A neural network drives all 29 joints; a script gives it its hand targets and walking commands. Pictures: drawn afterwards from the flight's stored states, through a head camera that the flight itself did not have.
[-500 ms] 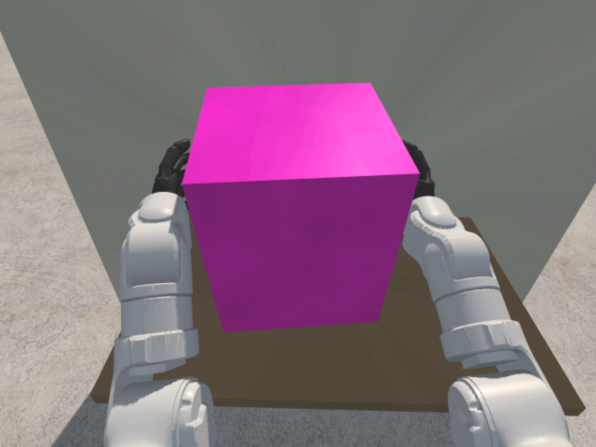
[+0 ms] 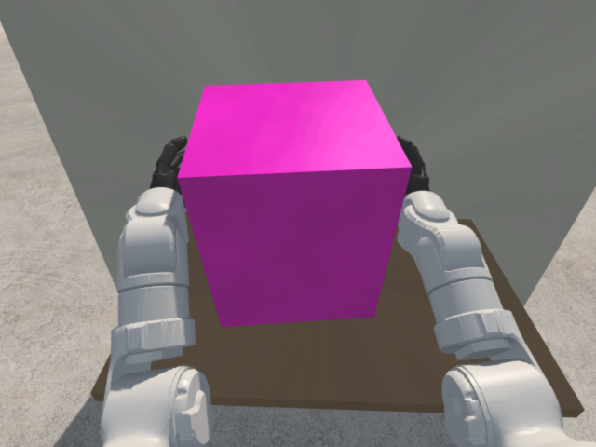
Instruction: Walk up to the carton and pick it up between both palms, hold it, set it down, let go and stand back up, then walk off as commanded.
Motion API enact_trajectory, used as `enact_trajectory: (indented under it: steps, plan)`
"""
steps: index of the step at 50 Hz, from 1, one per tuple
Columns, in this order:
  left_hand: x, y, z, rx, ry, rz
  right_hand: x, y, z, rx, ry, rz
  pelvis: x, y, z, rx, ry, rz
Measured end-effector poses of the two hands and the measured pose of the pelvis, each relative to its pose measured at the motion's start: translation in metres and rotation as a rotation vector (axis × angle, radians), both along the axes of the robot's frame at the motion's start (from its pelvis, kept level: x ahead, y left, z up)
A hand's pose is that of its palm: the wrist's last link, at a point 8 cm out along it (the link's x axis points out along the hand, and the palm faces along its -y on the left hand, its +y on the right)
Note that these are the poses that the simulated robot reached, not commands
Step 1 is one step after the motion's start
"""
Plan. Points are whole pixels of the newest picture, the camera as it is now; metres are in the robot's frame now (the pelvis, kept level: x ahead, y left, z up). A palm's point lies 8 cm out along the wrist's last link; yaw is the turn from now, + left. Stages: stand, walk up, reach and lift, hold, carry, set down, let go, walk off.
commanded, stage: hold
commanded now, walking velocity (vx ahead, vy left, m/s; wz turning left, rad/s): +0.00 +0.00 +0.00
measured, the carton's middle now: (292, 205) +0.39 +0.01 +0.20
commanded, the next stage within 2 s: none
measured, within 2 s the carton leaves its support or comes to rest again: neither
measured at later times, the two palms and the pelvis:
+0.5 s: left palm (169, 199) +0.37 +0.16 +0.23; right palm (409, 199) +0.37 -0.15 +0.22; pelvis +0.01 +0.01 +0.00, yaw +0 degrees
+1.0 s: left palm (169, 198) +0.37 +0.16 +0.23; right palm (411, 199) +0.36 -0.15 +0.22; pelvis +0.00 +0.00 +0.00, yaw +0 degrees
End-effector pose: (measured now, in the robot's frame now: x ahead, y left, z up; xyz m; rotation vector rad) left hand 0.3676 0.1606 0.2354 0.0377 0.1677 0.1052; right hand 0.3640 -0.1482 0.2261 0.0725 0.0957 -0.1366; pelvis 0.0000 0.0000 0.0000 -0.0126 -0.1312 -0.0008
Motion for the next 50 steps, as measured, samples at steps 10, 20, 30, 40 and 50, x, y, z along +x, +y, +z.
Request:
enact_trajectory:
  steps: [10, 20, 30, 40, 50]
  plan:
    - [0.0017, 0.0038, -0.0036, 0.005, -0.002, -0.005, 0.0011, 0.0038, -0.0028, -0.001, -0.002, -0.001, 0.0031, 0.003, -0.0002, -0.003, 0.005, 0.0]
    - [0.0042, 0.0019, -0.0064, 0.011, 0.011, -0.006, 0.0029, 0.0019, -0.0058, 0.002, 0.011, -0.004, 0.0058, 0.0063, -0.0002, -0.004, -0.004, -0.007]
    - [0.0029, -0.0003, -0.0053, 0.01, 0.003, -0.004, 0.0019, -0.0003, -0.006, 0.01, 0.003, -0.003, 0.0073, 0.0055, -0.0002, -0.005, -0.003, -0.009]
    - [0.0005, -0.0003, -0.0051, 0.006, 0.007, 0.002, 0.0011, -0.0002, -0.0059, 0.007, 0.007, 0.001, 0.0053, 0.0035, -0.0003, -0.004, -0.007, -0.005]
    - [-0.0004, -0.0013, -0.0025, 0.007, 0.0, -0.002, -0.0011, -0.0012, -0.0039, 0.01, -0.001, -0.003, 0.0029, 0.0027, -0.0002, -0.003, -0.002, -0.004]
